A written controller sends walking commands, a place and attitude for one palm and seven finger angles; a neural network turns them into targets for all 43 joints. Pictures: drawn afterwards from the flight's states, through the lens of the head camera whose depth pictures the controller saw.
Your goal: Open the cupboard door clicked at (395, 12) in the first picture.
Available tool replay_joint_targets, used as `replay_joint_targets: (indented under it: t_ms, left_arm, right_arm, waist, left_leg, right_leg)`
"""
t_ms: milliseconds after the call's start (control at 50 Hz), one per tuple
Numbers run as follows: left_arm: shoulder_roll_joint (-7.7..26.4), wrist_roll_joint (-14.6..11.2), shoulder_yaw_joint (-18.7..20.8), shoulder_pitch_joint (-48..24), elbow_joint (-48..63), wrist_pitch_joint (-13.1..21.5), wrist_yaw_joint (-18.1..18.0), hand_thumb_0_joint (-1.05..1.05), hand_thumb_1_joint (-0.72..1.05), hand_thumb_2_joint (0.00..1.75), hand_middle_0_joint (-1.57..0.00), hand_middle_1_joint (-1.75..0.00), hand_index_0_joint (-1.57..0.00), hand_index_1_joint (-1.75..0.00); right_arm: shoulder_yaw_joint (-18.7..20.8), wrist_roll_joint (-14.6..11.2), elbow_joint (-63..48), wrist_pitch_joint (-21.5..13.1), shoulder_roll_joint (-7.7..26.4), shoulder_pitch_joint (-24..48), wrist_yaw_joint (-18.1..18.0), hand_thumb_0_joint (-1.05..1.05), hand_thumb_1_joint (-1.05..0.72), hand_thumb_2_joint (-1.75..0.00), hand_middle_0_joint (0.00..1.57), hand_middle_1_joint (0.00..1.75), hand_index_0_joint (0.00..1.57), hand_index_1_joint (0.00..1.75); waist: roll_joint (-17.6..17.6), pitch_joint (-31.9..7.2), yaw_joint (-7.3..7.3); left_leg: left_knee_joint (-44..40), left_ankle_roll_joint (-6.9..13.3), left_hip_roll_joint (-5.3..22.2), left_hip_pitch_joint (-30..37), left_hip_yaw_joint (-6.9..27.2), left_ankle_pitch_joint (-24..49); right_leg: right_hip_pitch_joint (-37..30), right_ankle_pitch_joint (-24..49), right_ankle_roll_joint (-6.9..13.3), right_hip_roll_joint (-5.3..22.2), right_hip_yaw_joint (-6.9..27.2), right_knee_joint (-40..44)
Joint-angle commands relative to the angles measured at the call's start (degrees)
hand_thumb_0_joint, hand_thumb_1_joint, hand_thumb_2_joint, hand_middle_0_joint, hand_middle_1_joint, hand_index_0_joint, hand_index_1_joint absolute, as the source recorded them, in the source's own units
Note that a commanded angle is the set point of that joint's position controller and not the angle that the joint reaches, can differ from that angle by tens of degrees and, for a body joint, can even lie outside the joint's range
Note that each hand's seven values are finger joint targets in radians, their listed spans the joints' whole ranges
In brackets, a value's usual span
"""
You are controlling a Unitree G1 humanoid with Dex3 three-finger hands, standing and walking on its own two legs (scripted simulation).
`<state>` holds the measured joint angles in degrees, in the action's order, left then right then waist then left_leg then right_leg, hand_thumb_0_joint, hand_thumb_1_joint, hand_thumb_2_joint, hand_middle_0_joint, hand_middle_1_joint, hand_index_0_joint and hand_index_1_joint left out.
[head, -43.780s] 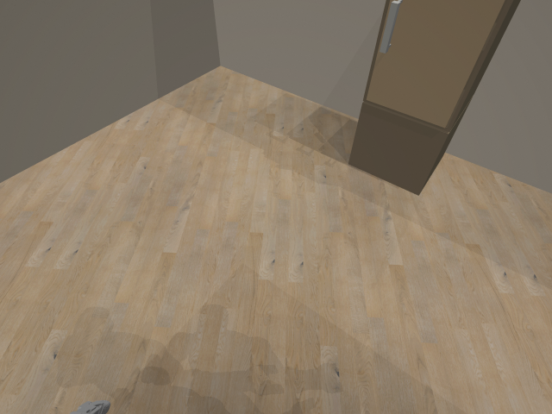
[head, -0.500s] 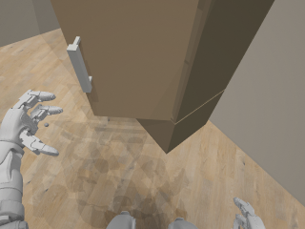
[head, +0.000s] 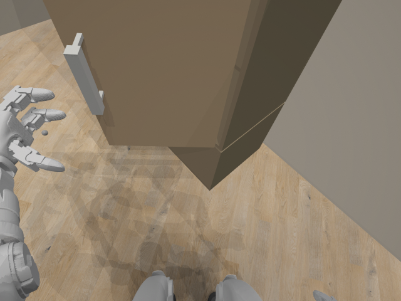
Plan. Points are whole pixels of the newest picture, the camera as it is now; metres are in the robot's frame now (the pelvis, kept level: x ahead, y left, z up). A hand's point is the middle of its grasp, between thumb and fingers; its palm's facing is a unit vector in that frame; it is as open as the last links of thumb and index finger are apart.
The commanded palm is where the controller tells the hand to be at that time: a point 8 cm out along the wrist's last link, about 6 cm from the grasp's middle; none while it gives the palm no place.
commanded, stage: move the hooked fingers beside the handle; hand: left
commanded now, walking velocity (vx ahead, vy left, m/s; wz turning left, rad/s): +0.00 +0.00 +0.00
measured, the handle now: (89, 77) +0.57 +0.26 +0.05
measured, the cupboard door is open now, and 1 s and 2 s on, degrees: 49 49 49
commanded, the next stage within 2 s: slide the fingers in behind the handle in 1.56 s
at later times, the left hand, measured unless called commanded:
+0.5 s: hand (48, 101) +0.48 +0.31 +0.07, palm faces +0.01 -1.00 -0.01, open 13.9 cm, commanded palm +0.47 +0.35 +0.06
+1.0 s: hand (51, 86) +0.53 +0.33 +0.06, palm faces +0.01 -1.00 +0.00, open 13.9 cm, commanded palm +0.53 +0.35 +0.06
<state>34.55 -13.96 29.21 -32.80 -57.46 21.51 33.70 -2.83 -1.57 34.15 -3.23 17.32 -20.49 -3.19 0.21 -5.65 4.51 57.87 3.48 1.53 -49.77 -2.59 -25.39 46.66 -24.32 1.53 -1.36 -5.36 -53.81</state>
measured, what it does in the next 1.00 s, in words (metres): stands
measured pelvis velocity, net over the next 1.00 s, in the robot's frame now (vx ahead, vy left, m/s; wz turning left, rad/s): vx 0.00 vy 0.02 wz -0.05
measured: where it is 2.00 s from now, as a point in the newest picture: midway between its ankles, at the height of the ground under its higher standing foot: outside the picture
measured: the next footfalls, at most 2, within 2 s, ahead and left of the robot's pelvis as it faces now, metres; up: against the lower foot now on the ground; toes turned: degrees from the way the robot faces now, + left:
none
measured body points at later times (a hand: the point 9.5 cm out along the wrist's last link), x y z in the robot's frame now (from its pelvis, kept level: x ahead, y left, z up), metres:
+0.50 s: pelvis +0.00 +0.01 -0.01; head +0.14 +0.04 +0.41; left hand +0.47 +0.36 +0.08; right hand +0.01 -0.28 -0.11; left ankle +0.02 +0.08 -0.68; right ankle +0.01 -0.11 -0.68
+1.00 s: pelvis +0.00 +0.02 -0.03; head +0.19 +0.06 +0.38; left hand +0.53 +0.38 +0.06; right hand -0.02 -0.25 -0.11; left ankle +0.02 +0.08 -0.68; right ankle +0.01 -0.11 -0.68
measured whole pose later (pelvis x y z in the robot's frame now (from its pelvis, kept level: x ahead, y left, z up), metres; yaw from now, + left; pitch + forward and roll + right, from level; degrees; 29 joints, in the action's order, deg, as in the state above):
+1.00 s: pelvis +0.00 +0.02 -0.03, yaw -3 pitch +28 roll -7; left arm 55.7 -3.7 34.6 -59.9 -75.0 16.2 34.0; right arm -6.3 0.0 32.7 4.7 17.6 -23.4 -2.1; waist 1.3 -4.5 12.8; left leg 66.7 4.7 3.5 -67.1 -1.1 -28.2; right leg 62.0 -24.8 0.4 -3.2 -6.6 -58.5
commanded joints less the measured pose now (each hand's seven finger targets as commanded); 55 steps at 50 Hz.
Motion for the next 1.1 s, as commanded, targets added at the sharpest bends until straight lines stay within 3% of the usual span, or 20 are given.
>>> replay_joint_targets:
  t_ms: [0,40,100,160,200,240,320,400,420,460,580,620,680,720,740,820,900,960,1020,1080]
  left_arm:
    - [19.8,-0.5,3.1,-24.3,7.3,4.0,-0.8,0.0,-0.5,0.3,-0.3,-1.2,-0.3,-1.2]
    - [18.8,0.5,1.5,-26.7,6.0,3.8,-1.1,0.0,-0.5,0.3,-0.3,-1.2,-0.3,-1.2]
    - [24.2,1.1,4.8,-28.4,3.5,3.8,-1.6,0.0,-0.5,0.3,-0.3,-1.2,-0.3,-1.2]
    - [25.2,2.3,4.8,-29.5,3.4,4.0,-1.5,0.0,-0.5,0.3,-0.3,-1.2,-0.3,-1.2]
    - [26.5,2.1,5.8,-29.7,2.1,4.0,-1.4,0.0,-0.5,0.3,-0.3,-1.2,-0.3,-1.2]
    - [25.3,2.7,3.8,-31.6,0.8,3.5,-1.1,0.0,-0.5,0.3,-0.3,-1.2,-0.3,-1.2]
    - [28.7,3.0,5.6,-34.4,1.6,3.7,-0.8,0.0,-0.5,0.3,-0.3,-1.2,-0.3,-1.2]
    - [29.2,3.4,4.4,-38.6,-2.9,2.5,-0.4,0.0,-0.5,0.3,-0.3,-1.2,-0.3,-1.2]
    - [31.9,4.1,5.8,-39.0,-2.3,2.5,-0.5,0.0,-0.5,0.3,-0.3,-1.2,-0.3,-1.2]
    - [32.0,4.9,5.4,-39.9,-1.3,2.6,-0.5,0.0,-0.5,0.3,-0.3,-1.2,-0.3,-1.2]
    - [35.0,6.3,5.6,-42.4,-5.2,0.8,-0.5,0.0,-0.5,0.3,-0.3,-1.2,-0.3,-1.2]
    - [37.6,6.6,7.1,-43.9,-4.3,0.8,-0.6,0.0,-0.5,0.3,-0.3,-1.2,-0.3,-1.2]
    - [36.8,7.5,5.1,-46.5,-7.5,-0.3,-0.8,0.0,-0.5,0.3,-0.3,-1.2,-0.3,-1.2]
    - [40.1,8.1,6.0,-49.1,-8.0,-0.6,-1.0,0.0,-0.5,0.3,-0.3,-1.2,-0.3,-1.2]
    - [39.7,8.4,5.1,-50.8,-7.2,-0.6,-1.0,0.0,-0.5,0.3,-0.3,-1.2,-0.3,-1.2]
    - [40.5,8.6,6.5,-46.3,-7.0,-1.2,-0.4,0.0,-0.5,0.3,-0.3,-1.2,-0.3,-1.2]
    - [39.8,8.0,6.6,-46.9,-6.6,-2.2,0.5,0.0,-0.5,0.3,-0.3,-1.2,-0.3,-1.2]
    - [42.7,8.7,8.8,-46.2,-4.2,-1.9,-0.1,0.0,-0.5,0.3,-0.3,-1.2,-0.3,-1.2]
    - [42.0,8.3,9.0,-47.4,0.0,-1.0,-0.5,0.0,-0.5,0.3,-0.3,-1.2,-0.3,-1.2]
    - [38.4,7.9,7.4,-44.9,-2.2,-1.8,-0.4,0.0,-0.5,0.3,-0.3,-1.2,-0.3,-1.2]
  right_arm:
    - [4.3,0.2,-4.0,-0.7,10.9,-6.1,-1.0,0.0,-0.9,-0.9,0.2,0.3,0.2,0.3]
    - [4.1,0.3,-3.8,-0.1,10.8,-6.4,-0.8,0.0,-0.9,-0.9,0.2,0.3,0.2,0.3]
    - [3.9,0.6,-3.8,0.9,11.5,-7.3,-0.9,0.0,-0.9,-0.9,0.2,0.3,0.2,0.3]
    - [4.0,0.8,-3.8,1.7,11.5,-7.9,-0.5,0.0,-0.9,-0.9,0.2,0.3,0.2,0.3]
    - [4.0,1.0,-4.0,2.2,11.7,-8.3,-0.5,0.0,-0.9,-0.9,0.2,0.3,0.2,0.3]
    - [3.7,0.7,-3.7,2.9,11.6,-8.6,-0.4,0.0,-0.9,-0.9,0.2,0.3,0.2,0.3]
    - [3.9,1.1,-3.2,3.6,12.2,-9.9,-0.4,0.0,-0.9,-0.9,0.2,0.3,0.2,0.3]
    - [3.3,0.9,-2.3,4.2,12.5,-10.5,-0.7,0.0,-0.9,-0.9,0.2,0.3,0.2,0.3]
    - [3.5,1.1,-2.3,4.3,12.8,-10.9,-0.7,0.0,-0.9,-0.9,0.2,0.3,0.2,0.3]
    - [3.5,1.3,-2.0,4.6,12.8,-11.6,-0.6,0.0,-0.9,-0.9,0.2,0.3,0.2,0.3]
    - [2.8,1.3,-1.9,5.6,13.1,-12.5,-0.5,0.0,-0.9,-0.9,0.2,0.3,0.2,0.3]
    - [2.8,1.6,-2.0,5.7,13.5,-13.0,-0.5,0.0,-0.9,-0.9,0.2,0.3,0.2,0.3]
    - [2.0,1.4,-2.0,6.2,13.4,-13.1,-0.5,0.0,-0.9,-0.9,0.2,0.3,0.2,0.3]
    - [1.5,1.4,-2.2,6.3,13.8,-13.3,-0.9,0.0,-0.9,-0.9,0.2,0.3,0.2,0.3]
    - [1.3,1.4,-2.0,6.4,13.6,-13.7,-1.0,0.0,-0.9,-0.9,0.2,0.3,0.2,0.3]
    - [1.6,1.7,-2.5,6.9,13.7,-14.7,-0.5,0.0,-0.9,-0.9,0.2,0.3,0.2,0.3]
    - [1.6,1.7,-2.6,7.4,13.5,-15.1,-0.1,0.0,-0.9,-0.9,0.2,0.3,0.2,0.3]
    - [2.0,2.0,-2.3,7.6,13.6,-15.6,0.1,0.0,-0.9,-0.9,0.2,0.3,0.2,0.3]
    - [2.4,2.2,-1.7,7.9,13.4,-16.1,0.5,0.0,-0.9,-0.9,0.2,0.3,0.2,0.3]
    - [2.4,2.2,-1.4,8.2,13.1,-16.0,0.9,0.0,-0.9,-0.9,0.2,0.3,0.2,0.3]
  waist:
    - [7.4,-20.8,1.05]
    - [9.5,-21.4,1.63]
    - [6.6,-22.7,1.44]
    - [10.0,-24.7,1.47]
    - [7.9,-24.4,1.8]
    - [10.1,-23.6,2.66]
    - [11.7,-27.1,2.71]
    - [9.6,-22.7,4.95]
    - [10.9,-24.5,4.19]
    - [13.3,-27.6,4.42]
    - [13.9,-25.7,5.76]
    - [15.3,-28.7,5.56]
    - [13.5,-24.8,7.46]
    - [13.4,-25.8,7.68]
    - [15.4,-27.2,8.27]
    - [18.0,-31.3,6.8]
    - [15.3,-30.7,7.49]
    - [17.5,-32.0,6.58]
    - [21.8,-34.5,6.38]
    - [18.7,-31.6,7.03]
  left_leg:
    - [-7.5,-2.3,0.6,19.2,7.4,18.3]
    - [-7.2,-2.4,0.6,20.0,7.4,18.4]
    - [-6.0,-2.1,0.6,17.0,7.1,19.3]
    - [-5.4,-2.4,0.8,18.7,7.0,21.4]
    - [-4.8,-2.2,0.9,17.6,7.3,22.5]
    - [-4.8,-2.2,1.0,17.6,7.0,21.6]
    - [-4.1,-2.5,1.3,19.6,7.7,24.1]
    - [-3.0,-1.7,1.2,14.8,7.6,20.2]
    - [-3.0,-2.0,1.3,15.8,7.8,21.2]
    - [-2.3,-2.2,1.4,18.3,8.1,23.3]
    - [-1.2,-2.1,1.7,16.2,8.4,23.3]
    - [-0.7,-2.6,1.9,17.9,8.9,25.7]
    - [-0.1,-1.9,2.0,14.6,8.9,22.1]
    - [0.6,-1.7,2.0,12.8,9.0,21.4]
    - [1.1,-1.8,2.1,14.1,9.2,22.8]
    - [1.4,-3.3,2.5,19.0,10.4,29.3]
    - [2.4,-2.6,2.5,17.1,10.1,29.9]
    - [2.1,-3.2,2.8,18.9,10.5,31.7]
    - [2.0,-4.4,3.4,25.1,11.7,38.0]
    - [1.3,-4.0,3.4,24.4,11.7,36.8]
  right_leg:
    - [-1.9,9.8,0.8,-1.7,2.9,4.9]
    - [-0.6,9.6,0.5,-1.4,3.0,4.8]
    - [-2.7,11.3,0.6,-1.8,3.2,3.9]
    - [-1.8,12.2,0.4,-1.7,3.2,3.6]
    - [-2.0,13.0,0.6,-2.2,3.1,3.3]
    - [-0.1,12.2,0.2,-2.0,3.2,3.5]
    - [0.2,12.9,0.4,-2.3,3.1,2.9]
    - [2.2,11.3,0.3,-2.5,3.2,3.1]
    - [1.7,11.5,0.3,-2.4,3.2,2.9]
    - [3.0,11.9,0.2,-2.4,3.2,2.6]
    - [5.2,11.5,0.1,-2.6,2.8,2.3]
    - [5.8,12.1,0.2,-2.8,2.4,1.5]
    - [7.9,10.2,-0.2,-2.9,2.5,1.9]
    - [7.5,10.0,-0.2,-2.9,2.4,1.1]
    - [8.3,10.7,-0.2,-2.8,2.3,0.9]
    - [10.2,12.1,0.1,-3.1,1.3,-0.2]
    - [9.7,13.5,-0.1,-3.5,1.2,-0.3]
    - [9.4,13.3,-0.1,-3.5,1.1,-0.1]
    - [12.0,13.7,0.1,-3.6,0.7,0.0]
    - [11.7,13.3,-0.1,-3.7,0.5,1.0]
